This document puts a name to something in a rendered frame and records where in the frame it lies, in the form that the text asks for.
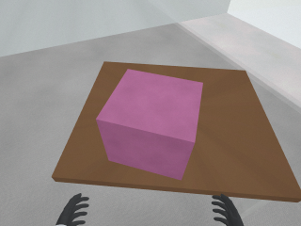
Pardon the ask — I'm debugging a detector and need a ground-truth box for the table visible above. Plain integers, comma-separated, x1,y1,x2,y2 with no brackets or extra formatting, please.
52,61,301,226

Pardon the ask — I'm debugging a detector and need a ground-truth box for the robot right hand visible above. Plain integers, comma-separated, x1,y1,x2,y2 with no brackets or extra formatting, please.
212,193,245,226

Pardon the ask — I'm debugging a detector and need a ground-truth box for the robot left hand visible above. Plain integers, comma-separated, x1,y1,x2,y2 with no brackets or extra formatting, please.
55,193,89,226

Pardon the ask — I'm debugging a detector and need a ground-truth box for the carton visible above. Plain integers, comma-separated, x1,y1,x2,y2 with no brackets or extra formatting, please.
96,69,203,180

